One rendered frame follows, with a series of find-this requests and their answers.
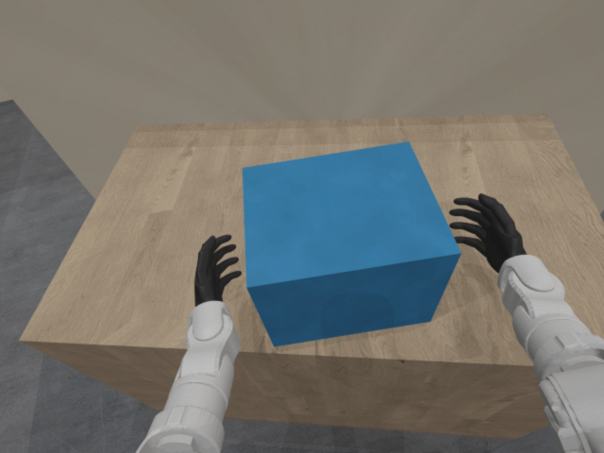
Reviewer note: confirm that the right robot forearm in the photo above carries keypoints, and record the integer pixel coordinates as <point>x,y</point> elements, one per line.
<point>544,324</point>

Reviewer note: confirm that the right robot hand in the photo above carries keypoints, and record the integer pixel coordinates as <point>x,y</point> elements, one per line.
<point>498,238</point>

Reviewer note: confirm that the robot right upper arm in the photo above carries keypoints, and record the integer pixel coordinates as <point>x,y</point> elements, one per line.
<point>574,409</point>

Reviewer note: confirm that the pedestal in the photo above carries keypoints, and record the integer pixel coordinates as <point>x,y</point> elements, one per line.
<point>117,308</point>

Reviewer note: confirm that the left robot hand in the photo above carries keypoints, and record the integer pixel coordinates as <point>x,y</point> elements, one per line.
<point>208,286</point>

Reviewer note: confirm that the carton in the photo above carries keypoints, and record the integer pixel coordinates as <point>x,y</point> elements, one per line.
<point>344,243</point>

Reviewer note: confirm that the left robot forearm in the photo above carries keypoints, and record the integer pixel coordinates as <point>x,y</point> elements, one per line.
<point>192,419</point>

